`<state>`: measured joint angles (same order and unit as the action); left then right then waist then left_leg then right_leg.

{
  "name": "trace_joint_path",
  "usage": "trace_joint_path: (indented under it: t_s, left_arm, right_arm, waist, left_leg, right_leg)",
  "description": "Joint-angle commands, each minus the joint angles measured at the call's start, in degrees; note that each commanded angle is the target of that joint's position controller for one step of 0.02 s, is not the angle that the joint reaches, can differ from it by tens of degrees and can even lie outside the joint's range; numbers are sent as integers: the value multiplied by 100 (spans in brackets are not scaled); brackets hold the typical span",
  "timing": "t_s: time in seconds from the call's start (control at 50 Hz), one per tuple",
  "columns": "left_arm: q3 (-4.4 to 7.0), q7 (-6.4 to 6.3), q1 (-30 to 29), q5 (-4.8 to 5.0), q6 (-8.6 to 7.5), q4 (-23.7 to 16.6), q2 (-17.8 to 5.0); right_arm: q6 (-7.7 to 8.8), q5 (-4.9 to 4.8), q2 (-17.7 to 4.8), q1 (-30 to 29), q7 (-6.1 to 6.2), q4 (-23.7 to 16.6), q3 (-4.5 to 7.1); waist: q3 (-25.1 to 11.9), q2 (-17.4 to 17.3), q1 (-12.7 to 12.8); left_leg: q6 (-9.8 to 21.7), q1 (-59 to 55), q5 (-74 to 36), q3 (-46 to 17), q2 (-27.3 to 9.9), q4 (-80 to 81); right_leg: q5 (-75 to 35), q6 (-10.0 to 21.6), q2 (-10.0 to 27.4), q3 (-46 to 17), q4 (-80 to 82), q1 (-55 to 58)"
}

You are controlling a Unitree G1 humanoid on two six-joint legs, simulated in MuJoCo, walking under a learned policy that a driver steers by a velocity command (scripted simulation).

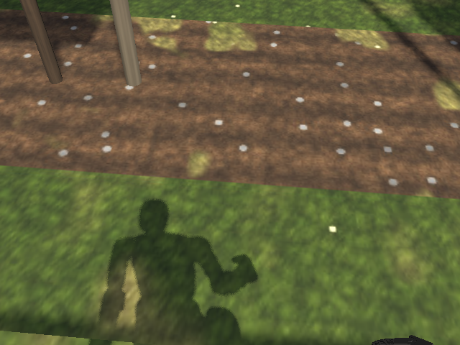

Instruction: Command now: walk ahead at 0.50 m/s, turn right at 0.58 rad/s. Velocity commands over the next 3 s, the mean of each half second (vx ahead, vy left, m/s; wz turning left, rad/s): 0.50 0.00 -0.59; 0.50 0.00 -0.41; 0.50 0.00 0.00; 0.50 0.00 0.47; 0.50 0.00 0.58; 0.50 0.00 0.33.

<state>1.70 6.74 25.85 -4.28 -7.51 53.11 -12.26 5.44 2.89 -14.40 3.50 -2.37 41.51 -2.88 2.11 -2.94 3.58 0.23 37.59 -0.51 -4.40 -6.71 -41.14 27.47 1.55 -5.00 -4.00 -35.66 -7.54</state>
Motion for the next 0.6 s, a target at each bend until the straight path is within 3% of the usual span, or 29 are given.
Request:
trace_joint_path:
  t_s: [0.02, 0.04, 0.06, 0.08, 0.1, 0.12, 0.14, 0.16, 0.18, 0.22, 0.26, 0.32, 0.38, 0.42, 0.48, 0.52, 0.56, 0.58, 0.6]
  left_arm:
    - [200, 122, -1164, -57, -181, -1001, -814]
    - [39, 95, -477, -49, -156, -1114, -4]
    - [34, 23, 128, 67, -91, -1160, 124]
    - [144, -115, -431, 60, -3, -1084, -337]
    - [155, -326, -697, 38, 52, -972, -504]
    - [159, -487, -523, 36, 107, -769, -512]
    - [67, -579, -420, -54, 113, -746, -297]
    - [6, -587, -572, -78, 120, -767, -167]
    - [-41, -532, -781, -43, 134, -837, -35]
    - [-44, -311, -1322, 107, 154, -965, -173]
    - [-38, -137, -1809, 139, 147, -1105, -258]
    - [1, -54, -1980, 146, 146, -1188, -351]
    - [39, -47, -1842, 55, 229, -1168, -397]
    - [57, -73, -2091, 42, 236, -1306, -438]
    - [51, -122, -2412, 32, 219, -1498, -409]
    - [78, -166, -2388, 79, 177, -1495, -426]
    - [162, -208, -1907, 187, 97, -1360, -518]
    - [293, -264, -1248, 205, 6, -1150, -714]
    - [510, -440, -438, 59, -61, -897, -1106]
  right_arm:
    - [149, 120, -1471, 2824, 151, 630, 521]
    - [206, 125, -1928, 3648, 134, 838, 609]
    - [198, 63, -1765, 3601, -15, 624, 410]
    - [217, 19, -1459, 3262, -23, 718, 393]
    - [182, -182, -1013, 2361, -10, 582, 289]
    - [132, -255, -672, 1573, 52, 462, 183]
    - [141, -220, -451, 1403, 159, 474, 108]
    - [171, -194, -311, 1374, 307, 515, 85]
    - [225, -159, -215, 1335, 449, 575, 71]
    - [315, -29, -342, 1327, 597, 641, 142]
    - [310, 88, -498, 1767, 610, 857, 222]
    - [283, 112, -598, 2412, 411, 1145, 285]
    - [279, 224, -593, 2186, 233, 1077, 301]
    - [291, 190, -547, 2136, 216, 1079, 280]
    - [211, 123, -903, 2413, 285, 1233, 396]
    - [106, 105, -1155, 2501, 355, 1281, 523]
    - [5, 102, -1412, 2259, 395, 1258, 643]
    - [0, 192, -1488, 2206, 339, 1255, 684]
    - [53, 385, -1138, 2362, 215, 1296, 603]
  waist:
    - [-284, 103, -1652]
    - [-1559, -1429, -1508]
    - [-2224, -2237, -1071]
    - [-927, -1486, -1138]
    - [-516, -867, -873]
    - [-438, -559, -550]
    - [-508, -475, -365]
    - [-325, -327, -296]
    - [-348, -191, -301]
    - [-293, -155, -551]
    - [-188, 23, -783]
    - [-1, 28, -882]
    - [101, -175, -712]
    - [291, -213, -727]
    - [360, -244, -883]
    - [302, -197, -962]
    - [117, -239, -595]
    - [-220, -163, -307]
    - [-807, 236, -34]
  left_leg:
    - [473, -4723, -332, 503, 228, -487]
    - [1755, -5905, -1721, -1373, -1104, 307]
    - [2646, -6208, -1115, -4173, -2047, 1666]
    - [2107, -5097, 1754, -4343, -1791, 2315]
    - [1542, -3952, 4125, -3528, -1525, 2559]
    - [1339, -3175, 4023, -2991, -1409, 2721]
    - [1348, -2767, 3206, -2678, -1462, 2825]
    - [1252, -2450, 2572, -2286, -1428, 3068]
    - [1109, -2472, 2065, -1686, -1284, 3209]
    - [1002, -2804, 1193, -546, -984, 3357]
    - [1036, -3188, 568, 194, -936, 3455]
    - [1281, -3641, -154, 627, -1074, 3470]
    - [1237, -3239, -368, 1190, -993, 3342]
    - [1141, -3309, -268, 1341, -1025, 3302]
    - [1142, -4215, -752, 1356, -1289, 3032]
    - [1179, -4706, -1405, 1411, -1430, 2724]
    - [1120, -4573, -2856, 1689, -1371, 1883]
    - [974, -4041, -3044, 1896, -1156, 899]
    - [623, -2798, -2114, 1933, -781, -556]
  right_leg:
    - [-2000, 486, 433, -769, -505, -3329]
    - [-5, 5, -480, -114, -2472, -3260]
    - [1147, -148, -633, -361, -4089, -4137]
    - [608, -78, -263, -526, -4659, -4974]
    - [-122, 46, 244, -419, -4551, -4787]
    - [-539, 37, 582, -238, -4250, -4207]
    - [-734, -19, 873, -273, -4110, -3658]
    - [-756, -83, 1059, -225, -3894, -3307]
    - [-777, -117, 1148, -141, -3480, -3085]
    - [-1432, -202, 1175, 37, -2646, -3040]
    - [-1913, -242, 1201, 193, -1849, -3083]
    - [-2665, -186, 1120, 131, -1241, -3237]
    - [-2788, -9, 1002, 341, -1500, -2687]
    - [-2531, 89, 999, 430, -1258, -2591]
    - [-1389, 152, 929, 559, -800, -2723]
    - [-939, 132, 752, 757, -396, -2595]
    - [-1361, 239, 341, 1161, 440, -1592]
    - [-2038, 439, 30, 1280, 671, -399]
    - [-2522, 873, 53, 836, 345, 1217]
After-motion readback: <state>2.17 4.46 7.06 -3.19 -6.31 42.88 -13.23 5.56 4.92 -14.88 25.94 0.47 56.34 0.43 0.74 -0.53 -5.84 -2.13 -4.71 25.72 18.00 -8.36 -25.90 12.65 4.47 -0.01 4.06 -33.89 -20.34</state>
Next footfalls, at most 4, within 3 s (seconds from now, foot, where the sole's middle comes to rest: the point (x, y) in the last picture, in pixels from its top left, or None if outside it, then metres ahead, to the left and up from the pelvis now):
0.02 left None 0.22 0.16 -0.75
0.60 right None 0.35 -0.14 -0.75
1.06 left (272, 282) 0.78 -0.08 -0.94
1.46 right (365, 268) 0.85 -0.42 -0.94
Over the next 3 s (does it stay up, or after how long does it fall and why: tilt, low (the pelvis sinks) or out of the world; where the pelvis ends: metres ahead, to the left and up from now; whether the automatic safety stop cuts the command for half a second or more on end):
stays up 1.54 -0.33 -0.17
